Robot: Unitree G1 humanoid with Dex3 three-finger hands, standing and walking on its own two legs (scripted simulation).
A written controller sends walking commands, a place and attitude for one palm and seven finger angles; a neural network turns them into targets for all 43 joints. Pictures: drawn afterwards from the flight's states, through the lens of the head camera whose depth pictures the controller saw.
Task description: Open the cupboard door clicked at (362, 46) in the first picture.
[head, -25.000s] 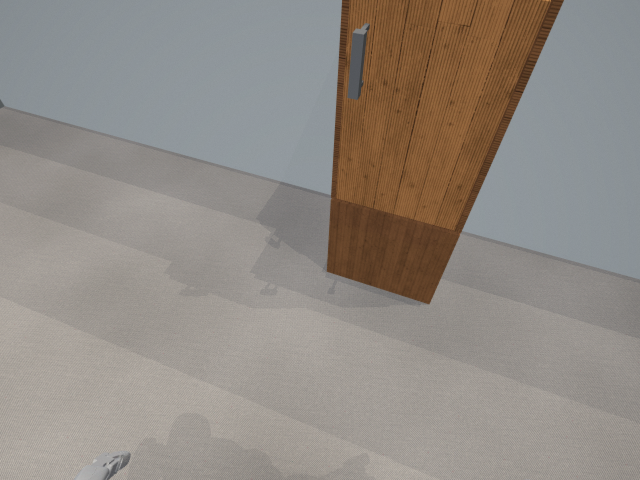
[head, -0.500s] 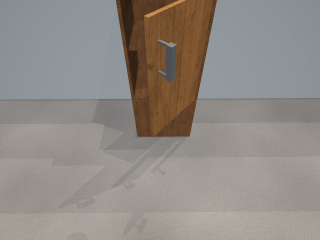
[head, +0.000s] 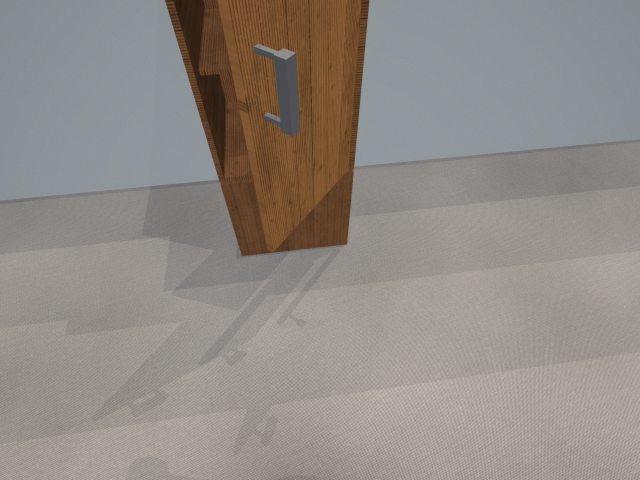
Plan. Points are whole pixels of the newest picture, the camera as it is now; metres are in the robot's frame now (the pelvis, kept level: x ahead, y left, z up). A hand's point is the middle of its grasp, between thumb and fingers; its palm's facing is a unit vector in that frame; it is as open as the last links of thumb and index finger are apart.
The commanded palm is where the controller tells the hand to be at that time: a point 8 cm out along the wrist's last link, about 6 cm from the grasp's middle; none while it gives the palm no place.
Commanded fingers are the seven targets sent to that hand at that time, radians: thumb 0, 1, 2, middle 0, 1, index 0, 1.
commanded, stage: walk to a spot facing it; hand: left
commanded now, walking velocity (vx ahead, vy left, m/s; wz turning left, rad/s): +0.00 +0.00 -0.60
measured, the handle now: (277, 91) +0.66 +0.12 +0.10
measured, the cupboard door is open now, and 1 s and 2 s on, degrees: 48 48 48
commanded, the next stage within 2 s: none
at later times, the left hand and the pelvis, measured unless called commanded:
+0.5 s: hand out of the picture +0.09 +0.15 -0.15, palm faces -0.16 -0.95 -0.26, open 7.4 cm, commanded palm none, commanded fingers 0.00 0.90 0.90 -0.20 -0.30 -0.20 -0.30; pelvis +0.01 -0.04 +0.01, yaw -15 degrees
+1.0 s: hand (238, 394) +0.25 +0.15 -0.16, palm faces -0.51 -0.82 -0.25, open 7.4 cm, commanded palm none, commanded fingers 0.00 0.90 0.90 -0.20 -0.30 -0.20 -0.30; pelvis +0.05 +0.00 +0.01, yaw -34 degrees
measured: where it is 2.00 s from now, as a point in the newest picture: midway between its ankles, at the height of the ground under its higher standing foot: (409, 470)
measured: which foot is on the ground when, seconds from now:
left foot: down 0.00-0.10, up 0.12-0.72, down 0.74-1.00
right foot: down 0.00-0.74, up 0.76-1.00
